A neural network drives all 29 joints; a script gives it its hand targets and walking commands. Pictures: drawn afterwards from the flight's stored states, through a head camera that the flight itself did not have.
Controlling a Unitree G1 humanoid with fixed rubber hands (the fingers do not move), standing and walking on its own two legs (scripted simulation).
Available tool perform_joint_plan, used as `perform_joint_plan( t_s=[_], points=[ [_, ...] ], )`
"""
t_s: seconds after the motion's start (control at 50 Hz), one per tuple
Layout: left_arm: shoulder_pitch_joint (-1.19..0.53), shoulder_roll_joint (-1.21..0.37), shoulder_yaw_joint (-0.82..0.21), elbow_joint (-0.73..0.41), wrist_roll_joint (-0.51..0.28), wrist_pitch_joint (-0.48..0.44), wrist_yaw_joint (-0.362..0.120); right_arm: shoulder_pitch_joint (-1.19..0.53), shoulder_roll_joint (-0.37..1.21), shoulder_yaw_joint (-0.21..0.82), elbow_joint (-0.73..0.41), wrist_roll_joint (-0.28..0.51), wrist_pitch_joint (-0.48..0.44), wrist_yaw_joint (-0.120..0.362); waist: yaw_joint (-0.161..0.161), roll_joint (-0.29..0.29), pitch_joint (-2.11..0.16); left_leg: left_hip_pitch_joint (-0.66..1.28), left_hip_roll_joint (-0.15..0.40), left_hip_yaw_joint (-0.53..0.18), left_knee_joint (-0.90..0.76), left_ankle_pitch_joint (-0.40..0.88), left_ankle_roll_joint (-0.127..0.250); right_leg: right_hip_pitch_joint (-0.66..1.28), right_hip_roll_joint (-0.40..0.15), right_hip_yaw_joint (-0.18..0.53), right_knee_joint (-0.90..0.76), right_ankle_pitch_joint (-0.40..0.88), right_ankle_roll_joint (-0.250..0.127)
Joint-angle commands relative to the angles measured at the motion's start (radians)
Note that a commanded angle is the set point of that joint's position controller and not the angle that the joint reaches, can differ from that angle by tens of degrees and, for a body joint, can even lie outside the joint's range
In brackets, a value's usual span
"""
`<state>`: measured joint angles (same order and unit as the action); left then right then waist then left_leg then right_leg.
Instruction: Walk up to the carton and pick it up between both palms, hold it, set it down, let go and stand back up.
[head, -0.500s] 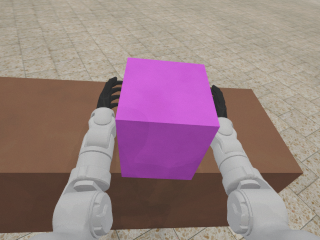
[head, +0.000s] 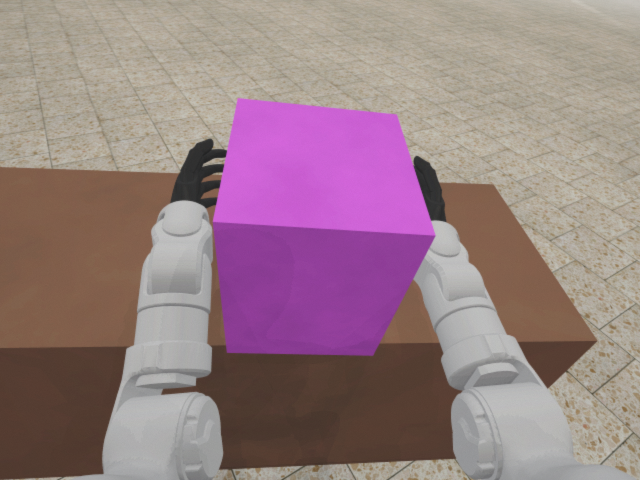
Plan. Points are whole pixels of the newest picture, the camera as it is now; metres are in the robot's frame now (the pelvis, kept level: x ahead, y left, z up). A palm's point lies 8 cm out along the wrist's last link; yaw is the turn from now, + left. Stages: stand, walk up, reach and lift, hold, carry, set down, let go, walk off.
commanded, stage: reach and lift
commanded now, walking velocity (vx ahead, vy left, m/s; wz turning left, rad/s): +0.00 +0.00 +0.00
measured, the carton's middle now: (310, 236) +0.38 +0.00 +0.14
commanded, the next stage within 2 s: hold in 1.12 s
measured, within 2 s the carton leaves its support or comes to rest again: neither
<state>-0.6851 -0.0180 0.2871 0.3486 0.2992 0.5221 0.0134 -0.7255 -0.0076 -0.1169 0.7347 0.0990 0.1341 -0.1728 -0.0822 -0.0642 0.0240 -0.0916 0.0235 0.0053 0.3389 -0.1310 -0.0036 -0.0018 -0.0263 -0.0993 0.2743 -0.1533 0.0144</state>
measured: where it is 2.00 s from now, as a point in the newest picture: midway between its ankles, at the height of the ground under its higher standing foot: outside the picture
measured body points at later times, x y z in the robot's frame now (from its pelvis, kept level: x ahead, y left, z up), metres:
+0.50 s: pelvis +0.01 +0.00 +0.00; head -0.03 +0.03 +0.45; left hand +0.40 +0.14 +0.20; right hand +0.39 -0.16 +0.18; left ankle +0.04 +0.12 -0.75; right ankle +0.01 -0.13 -0.75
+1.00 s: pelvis +0.01 -0.01 +0.00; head -0.03 +0.03 +0.45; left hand +0.40 +0.14 +0.21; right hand +0.39 -0.16 +0.20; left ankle +0.04 +0.12 -0.75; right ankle +0.01 -0.13 -0.75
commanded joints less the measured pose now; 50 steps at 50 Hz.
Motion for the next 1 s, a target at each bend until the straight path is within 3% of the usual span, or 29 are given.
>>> perform_joint_plan(
  t_s=[0.0, 0.06, 0.22, 0.24, 0.34, 0.38, 0.54, 0.74, 0.98],
  points=[
    [-0.54, -0.6, -0.411, -0.048, -0.085, 0.005, -0.151, -0.688, 0.524, 0.298, -0.25, 0.031, -0.021, 0.093, -0.031, 0.086, -0.313, 0.18, -0.046, 0.018, -0.046, 0.091, -0.016, -0.017, 0.069, -0.013, -0.046, 0.052, 0.025],
    [-0.561, -0.595, -0.386, -0.053, -0.069, 0.024, -0.156, -0.714, 0.52, 0.293, -0.239, 0.039, -0.011, 0.099, -0.02, 0.099, -0.301, 0.168, -0.05, 0.025, -0.059, 0.058, -0.014, -0.019, 0.068, -0.017, -0.049, 0.009, 0.024],
    [-0.549, -0.593, -0.401, -0.118, -0.069, 0.062, -0.151, -0.752, 0.52, 0.359, -0.328, 0.103, 0.002, 0.09, 0.0, 0.104, -0.348, 0.198, -0.053, 0.027, -0.032, 0.168, -0.02, 0.026, 0.078, -0.011, -0.036, 0.111, 0.031],
    [-0.547, -0.589, -0.407, -0.119, -0.071, 0.067, -0.152, -0.749, 0.521, 0.351, -0.328, 0.1, 0.005, 0.088, -0.012, 0.102, -0.339, 0.207, -0.052, 0.029, -0.033, 0.158, -0.021, 0.021, 0.078, -0.011, -0.04, 0.1, 0.029],
    [-0.56, -0.574, -0.392, -0.141, -0.068, 0.086, -0.159, -0.738, 0.53, 0.348, -0.324, 0.098, 0.027, 0.087, -0.007, 0.081, -0.318, 0.183, -0.053, 0.032, -0.05, 0.107, -0.008, 0.017, 0.076, -0.013, -0.041, 0.077, 0.035],
    [-0.512, -0.572, -0.362, -0.078, -0.046, 0.096, -0.165, -0.732, 0.495, 0.318, -0.321, 0.08, 0.03, 0.087, -0.012, 0.059, -0.303, 0.192, -0.051, 0.041, -0.058, 0.074, 0.002, 0.015, 0.077, -0.005, -0.051, 0.063, 0.031],
    [-0.511, -0.574, -0.42, -0.183, -0.072, 0.09, -0.175, -0.704, 0.519, 0.393, -0.379, 0.124, 0.039, 0.06, -0.03, 0.076, -0.345, 0.229, -0.065, 0.032, -0.008, 0.245, -0.026, 0.081, 0.083, -0.004, -0.022, 0.24, 0.044],
    [-0.51, -0.565, -0.452, -0.25, -0.086, 0.112, -0.178, -0.692, 0.525, 0.436, -0.432, 0.158, 0.071, 0.043, -0.027, 0.092, -0.33, 0.226, -0.067, 0.026, -0.004, 0.264, -0.034, 0.088, 0.081, 0.001, -0.017, 0.262, 0.047],
    [-0.542, -0.557, -0.43, -0.227, -0.086, 0.132, -0.186, -0.717, 0.522, 0.417, -0.413, 0.156, 0.1, 0.043, -0.027, 0.073, -0.312, 0.207, -0.064, 0.032, -0.028, 0.192, -0.024, 0.071, 0.081, 0.003, -0.028, 0.201, 0.046]
  ],
)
